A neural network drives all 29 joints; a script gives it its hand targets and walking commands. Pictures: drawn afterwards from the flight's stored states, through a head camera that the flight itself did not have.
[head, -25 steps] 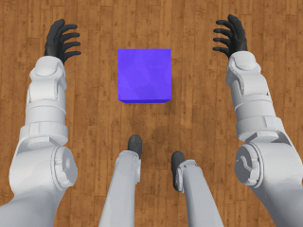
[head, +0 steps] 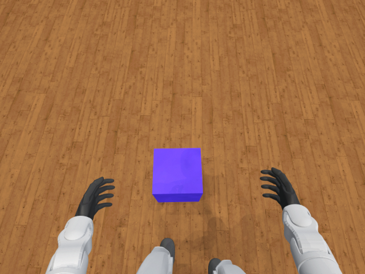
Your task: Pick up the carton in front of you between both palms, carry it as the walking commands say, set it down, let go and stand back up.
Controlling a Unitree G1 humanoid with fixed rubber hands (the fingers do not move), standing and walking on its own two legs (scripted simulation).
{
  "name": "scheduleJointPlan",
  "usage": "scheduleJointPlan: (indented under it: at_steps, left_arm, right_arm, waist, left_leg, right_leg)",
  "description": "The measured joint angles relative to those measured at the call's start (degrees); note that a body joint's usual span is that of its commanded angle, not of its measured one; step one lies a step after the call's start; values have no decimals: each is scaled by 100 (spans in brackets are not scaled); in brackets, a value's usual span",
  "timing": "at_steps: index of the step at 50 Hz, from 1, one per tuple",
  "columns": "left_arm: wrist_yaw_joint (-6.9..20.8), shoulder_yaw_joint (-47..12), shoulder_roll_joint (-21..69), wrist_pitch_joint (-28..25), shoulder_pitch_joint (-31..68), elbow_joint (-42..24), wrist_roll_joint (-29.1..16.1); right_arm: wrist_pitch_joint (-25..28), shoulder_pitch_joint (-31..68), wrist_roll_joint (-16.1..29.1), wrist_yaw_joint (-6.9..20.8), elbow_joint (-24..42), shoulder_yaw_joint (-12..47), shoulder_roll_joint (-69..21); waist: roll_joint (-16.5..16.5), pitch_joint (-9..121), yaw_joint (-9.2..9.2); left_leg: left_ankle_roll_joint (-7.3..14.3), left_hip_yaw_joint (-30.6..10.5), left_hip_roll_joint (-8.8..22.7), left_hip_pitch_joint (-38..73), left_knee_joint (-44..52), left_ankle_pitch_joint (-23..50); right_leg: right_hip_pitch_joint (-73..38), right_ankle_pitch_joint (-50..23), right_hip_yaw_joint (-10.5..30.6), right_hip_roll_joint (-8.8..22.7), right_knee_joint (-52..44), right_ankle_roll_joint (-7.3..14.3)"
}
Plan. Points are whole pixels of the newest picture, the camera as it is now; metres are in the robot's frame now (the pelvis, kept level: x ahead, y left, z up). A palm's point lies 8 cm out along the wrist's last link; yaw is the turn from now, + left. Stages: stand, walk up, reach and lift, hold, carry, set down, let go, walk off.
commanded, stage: let go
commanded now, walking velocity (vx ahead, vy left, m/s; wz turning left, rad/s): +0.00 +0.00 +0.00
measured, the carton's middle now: (177, 176) +0.46 +0.06 -0.63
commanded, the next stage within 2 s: stand in 0.72 s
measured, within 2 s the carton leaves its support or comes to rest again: neither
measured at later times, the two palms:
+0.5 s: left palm (91, 242) +0.19 +0.21 -0.04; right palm (335, 247) +0.19 -0.26 -0.04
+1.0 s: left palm (73, 263) +0.15 +0.25 -0.08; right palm (326, 262) +0.16 -0.27 -0.10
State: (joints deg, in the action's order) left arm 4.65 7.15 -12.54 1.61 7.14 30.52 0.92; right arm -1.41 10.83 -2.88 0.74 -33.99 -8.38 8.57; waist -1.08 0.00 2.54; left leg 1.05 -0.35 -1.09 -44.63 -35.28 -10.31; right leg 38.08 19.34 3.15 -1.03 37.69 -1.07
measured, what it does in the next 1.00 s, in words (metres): shifts its weight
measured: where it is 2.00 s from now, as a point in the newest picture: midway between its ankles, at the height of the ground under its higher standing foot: outside the picture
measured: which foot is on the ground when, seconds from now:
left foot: down 0.00-1.00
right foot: down 0.00-1.00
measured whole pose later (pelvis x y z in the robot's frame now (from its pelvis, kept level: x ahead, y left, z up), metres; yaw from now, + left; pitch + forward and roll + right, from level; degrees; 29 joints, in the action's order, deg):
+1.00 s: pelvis +0.07 -0.02 +0.01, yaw +3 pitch +4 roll +1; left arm -1.7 1.3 -15.2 -2.4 -19.2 36.3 1.5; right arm 3.8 -18.4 -1.9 -0.5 -43.5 -0.9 14.0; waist -1.0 4.5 0.6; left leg -0.1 -2.7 -2.7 -19.4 -33.2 -17.7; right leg 10.2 25.6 0.6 0.4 31.9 0.5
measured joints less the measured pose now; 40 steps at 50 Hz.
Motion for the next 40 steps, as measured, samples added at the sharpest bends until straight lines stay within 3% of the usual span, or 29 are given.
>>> scheduleJointPlan:
  at_steps: [10,19,32,36,40]
  left_arm:
    - [-82,-400,75,-55,-1690,-575,-93]
    - [-41,-480,-27,300,-2104,-713,-113]
    - [-63,-455,5,584,-2023,-700,-6]
    - [-244,-498,-30,865,-2030,-781,37]
    - [-498,-540,-156,190,-2172,-253,160]
  right_arm:
    - [127,-1668,96,148,494,341,175]
    - [-197,-2313,258,261,804,568,332]
    - [-515,-2267,216,299,920,614,277]
    - [-386,-2333,317,158,761,621,279]
    - [71,-2584,55,-94,62,704,385]
  waist:
    - [29,-332,-82]
    - [-71,-460,-220]
    - [-93,-598,-253]
    - [-42,-492,-240]
    - [-62,3,-213]
  left_leg:
    - [-100,3,0,2111,850,49]
    - [-170,-42,20,3220,1142,-12]
    - [-156,-32,-2,3586,1084,-150]
    - [-132,-60,-23,3475,934,-228]
    - [-162,-107,-84,3057,715,-366]
  right_leg:
    - [-2086,-75,20,28,-842,112]
    - [-3219,-33,-20,13,-1174,208]
    - [-3627,55,-12,37,-1207,198]
    - [-3569,104,-45,51,-1137,175]
    - [-3172,293,-109,105,-897,131]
